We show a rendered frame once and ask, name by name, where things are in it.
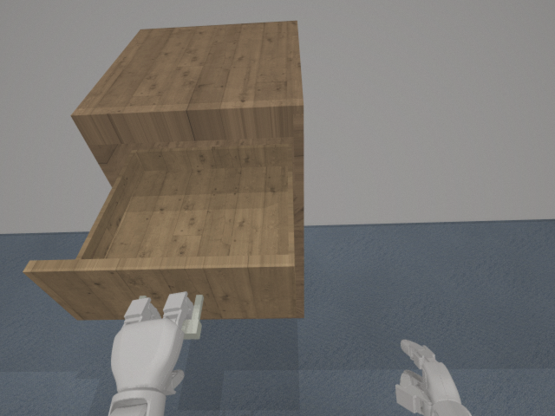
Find drawer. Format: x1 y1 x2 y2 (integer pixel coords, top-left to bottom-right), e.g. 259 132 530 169
23 144 297 321

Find cabinet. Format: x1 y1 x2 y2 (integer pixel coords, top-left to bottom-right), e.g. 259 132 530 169
70 21 304 320

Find robot left forearm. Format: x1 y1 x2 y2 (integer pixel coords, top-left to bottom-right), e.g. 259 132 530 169
108 387 166 416

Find left robot hand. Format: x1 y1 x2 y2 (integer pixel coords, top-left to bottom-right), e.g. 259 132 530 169
111 291 194 395

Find handle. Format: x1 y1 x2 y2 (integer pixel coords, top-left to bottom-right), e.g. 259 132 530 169
139 295 204 340

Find right robot hand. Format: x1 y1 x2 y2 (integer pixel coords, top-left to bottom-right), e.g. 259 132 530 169
395 340 461 416

